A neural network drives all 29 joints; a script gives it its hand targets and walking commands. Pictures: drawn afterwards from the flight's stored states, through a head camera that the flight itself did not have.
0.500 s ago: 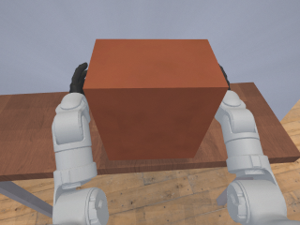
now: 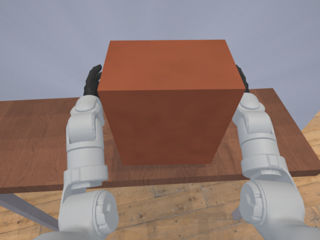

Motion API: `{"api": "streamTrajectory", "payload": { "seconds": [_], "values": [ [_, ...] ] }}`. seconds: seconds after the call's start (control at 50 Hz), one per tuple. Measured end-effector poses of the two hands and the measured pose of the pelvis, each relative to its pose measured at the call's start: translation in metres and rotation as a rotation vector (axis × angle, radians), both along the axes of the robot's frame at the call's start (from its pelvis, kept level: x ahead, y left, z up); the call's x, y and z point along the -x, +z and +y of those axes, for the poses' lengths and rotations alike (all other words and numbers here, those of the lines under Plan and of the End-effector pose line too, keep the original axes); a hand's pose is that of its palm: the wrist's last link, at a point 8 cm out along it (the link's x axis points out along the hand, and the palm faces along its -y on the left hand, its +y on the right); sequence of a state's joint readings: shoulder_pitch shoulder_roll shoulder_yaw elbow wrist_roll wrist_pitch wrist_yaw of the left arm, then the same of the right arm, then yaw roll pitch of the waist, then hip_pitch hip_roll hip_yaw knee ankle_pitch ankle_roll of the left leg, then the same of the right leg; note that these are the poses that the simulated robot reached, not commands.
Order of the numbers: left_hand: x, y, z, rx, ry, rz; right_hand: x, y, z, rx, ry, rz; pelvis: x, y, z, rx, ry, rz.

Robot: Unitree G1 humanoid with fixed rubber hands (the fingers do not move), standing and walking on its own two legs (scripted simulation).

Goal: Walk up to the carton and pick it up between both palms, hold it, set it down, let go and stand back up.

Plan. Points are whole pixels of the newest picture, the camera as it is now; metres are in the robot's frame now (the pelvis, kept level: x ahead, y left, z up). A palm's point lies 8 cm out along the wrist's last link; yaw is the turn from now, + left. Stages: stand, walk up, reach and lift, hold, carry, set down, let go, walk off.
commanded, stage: set down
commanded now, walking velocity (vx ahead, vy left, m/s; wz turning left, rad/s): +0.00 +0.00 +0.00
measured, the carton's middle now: (167, 110) +0.41 -0.04 +0.11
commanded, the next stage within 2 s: none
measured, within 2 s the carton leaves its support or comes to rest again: rests again in 0.52 s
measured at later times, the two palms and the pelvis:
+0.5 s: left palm (94, 108) +0.40 +0.14 +0.14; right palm (236, 104) +0.40 -0.21 +0.13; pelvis -0.01 +0.00 +0.00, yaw +1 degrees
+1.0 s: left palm (95, 111) +0.40 +0.14 +0.13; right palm (236, 106) +0.39 -0.21 +0.13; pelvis -0.01 +0.00 +0.00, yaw +2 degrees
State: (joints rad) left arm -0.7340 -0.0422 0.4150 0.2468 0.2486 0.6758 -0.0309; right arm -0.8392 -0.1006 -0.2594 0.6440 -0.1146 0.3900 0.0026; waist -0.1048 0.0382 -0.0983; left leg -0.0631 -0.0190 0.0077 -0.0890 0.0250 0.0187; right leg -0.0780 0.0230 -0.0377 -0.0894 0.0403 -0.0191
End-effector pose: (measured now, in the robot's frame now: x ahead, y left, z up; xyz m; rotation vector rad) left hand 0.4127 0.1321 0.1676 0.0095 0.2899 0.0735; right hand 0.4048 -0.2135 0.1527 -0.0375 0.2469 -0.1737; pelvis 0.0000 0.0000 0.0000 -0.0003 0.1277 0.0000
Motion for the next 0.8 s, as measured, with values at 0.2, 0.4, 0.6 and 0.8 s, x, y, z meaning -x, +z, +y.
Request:
{"api": "streamTrajectory", "payload": {
  "seconds": [0.2,0.4,0.6,0.8],
  "values": [
    [0.003,-0.012,0.002,0.006,0.005,0.009,0.002,-0.01,0.002,-0.002,0.002,0.009,0.003,0.0,0.0,0.0,0.004,0.007],
    [0.009,-0.021,0.004,0.0,0.002,0.012,0.008,-0.018,0.004,-0.006,0.001,0.013,0.007,0.0,0.002,0.0,0.017,0.02],
    [0.008,-0.029,0.003,-0.005,-0.004,0.01,0.009,-0.024,0.003,-0.001,0.0,0.013,0.008,0.0,0.002,0.0,0.023,0.033],
    [0.008,-0.032,0.003,0.003,-0.002,0.007,0.009,-0.027,0.002,-0.001,0.001,0.014,0.006,0.0,0.001,0.0,0.026,0.031]
  ]
}}
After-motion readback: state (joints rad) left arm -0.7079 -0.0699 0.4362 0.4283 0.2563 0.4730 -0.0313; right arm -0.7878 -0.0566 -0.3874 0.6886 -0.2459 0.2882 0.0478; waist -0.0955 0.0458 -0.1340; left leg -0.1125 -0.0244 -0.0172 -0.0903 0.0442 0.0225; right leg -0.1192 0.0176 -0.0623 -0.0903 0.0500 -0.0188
